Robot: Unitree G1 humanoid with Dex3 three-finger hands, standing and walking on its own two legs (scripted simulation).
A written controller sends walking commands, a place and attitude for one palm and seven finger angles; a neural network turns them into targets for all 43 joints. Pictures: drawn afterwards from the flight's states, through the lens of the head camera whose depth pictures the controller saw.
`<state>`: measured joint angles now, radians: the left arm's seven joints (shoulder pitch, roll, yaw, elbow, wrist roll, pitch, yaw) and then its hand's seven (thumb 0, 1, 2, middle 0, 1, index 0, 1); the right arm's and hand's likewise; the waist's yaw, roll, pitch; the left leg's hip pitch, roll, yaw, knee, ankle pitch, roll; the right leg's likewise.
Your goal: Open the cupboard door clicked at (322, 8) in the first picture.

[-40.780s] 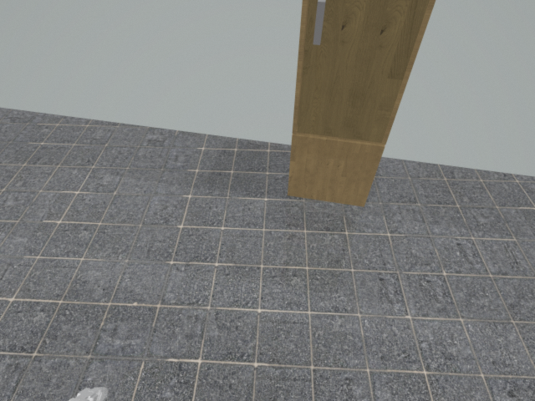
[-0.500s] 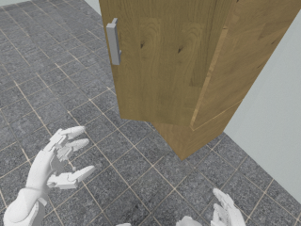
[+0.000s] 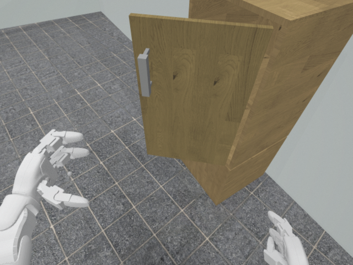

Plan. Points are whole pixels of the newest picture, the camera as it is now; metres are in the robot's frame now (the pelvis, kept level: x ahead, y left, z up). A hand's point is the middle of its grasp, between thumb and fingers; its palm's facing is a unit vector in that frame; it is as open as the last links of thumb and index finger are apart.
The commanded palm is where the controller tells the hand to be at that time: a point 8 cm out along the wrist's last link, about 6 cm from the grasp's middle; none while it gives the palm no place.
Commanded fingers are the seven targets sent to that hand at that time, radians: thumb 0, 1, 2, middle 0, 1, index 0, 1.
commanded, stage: raise the hand with hooked fingers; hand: left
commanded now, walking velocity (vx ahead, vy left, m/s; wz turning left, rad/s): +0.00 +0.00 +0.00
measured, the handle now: (146, 72) +0.59 +0.15 +0.13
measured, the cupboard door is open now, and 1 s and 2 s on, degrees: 49 49 49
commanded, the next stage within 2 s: move the hooked fingers beside the handle in 0.86 s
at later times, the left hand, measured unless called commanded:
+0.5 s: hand (62, 137) +0.31 +0.26 +0.15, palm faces -0.02 -1.00 -0.06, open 14.0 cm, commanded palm +0.27 +0.30 +0.15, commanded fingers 0.00 -0.50 0.30 -0.30 -1.20 -0.30 -1.20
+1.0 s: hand (64, 143) +0.30 +0.26 +0.15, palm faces -0.01 -1.00 -0.05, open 14.0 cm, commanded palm +0.27 +0.30 +0.15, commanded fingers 0.00 -0.50 0.30 -0.30 -1.20 -0.30 -1.20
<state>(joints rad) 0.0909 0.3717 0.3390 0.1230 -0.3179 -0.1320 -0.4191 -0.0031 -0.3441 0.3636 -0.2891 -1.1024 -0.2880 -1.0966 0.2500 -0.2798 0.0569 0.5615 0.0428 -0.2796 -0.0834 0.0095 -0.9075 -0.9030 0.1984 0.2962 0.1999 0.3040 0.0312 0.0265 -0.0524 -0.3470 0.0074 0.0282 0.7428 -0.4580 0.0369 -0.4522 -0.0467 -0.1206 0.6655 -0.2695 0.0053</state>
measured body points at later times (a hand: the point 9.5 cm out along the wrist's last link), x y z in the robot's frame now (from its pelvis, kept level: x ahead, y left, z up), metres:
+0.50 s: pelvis +0.01 -0.02 +0.01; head +0.02 -0.03 +0.46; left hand +0.30 +0.31 +0.16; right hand +0.16 -0.26 -0.07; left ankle -0.04 +0.09 -0.72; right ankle +0.04 -0.13 -0.72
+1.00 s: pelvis +0.00 -0.02 +0.02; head +0.01 -0.03 +0.46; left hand +0.29 +0.31 +0.15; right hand +0.17 -0.25 -0.06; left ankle -0.04 +0.09 -0.72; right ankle +0.04 -0.13 -0.72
